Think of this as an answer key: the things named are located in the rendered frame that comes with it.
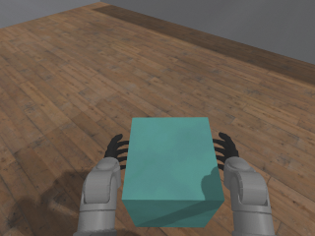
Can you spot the robot left hand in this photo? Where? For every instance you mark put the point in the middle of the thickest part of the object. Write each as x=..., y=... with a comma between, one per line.
x=113, y=151

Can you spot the left robot forearm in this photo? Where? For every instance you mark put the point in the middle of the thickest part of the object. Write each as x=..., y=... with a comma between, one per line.
x=99, y=199

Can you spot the right robot forearm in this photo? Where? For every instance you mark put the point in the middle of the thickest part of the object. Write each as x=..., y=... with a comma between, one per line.
x=249, y=197

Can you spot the robot right hand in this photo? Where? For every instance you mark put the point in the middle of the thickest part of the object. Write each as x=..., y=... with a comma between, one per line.
x=228, y=151

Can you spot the carton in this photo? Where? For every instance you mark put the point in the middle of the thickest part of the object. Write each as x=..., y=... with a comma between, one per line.
x=172, y=177

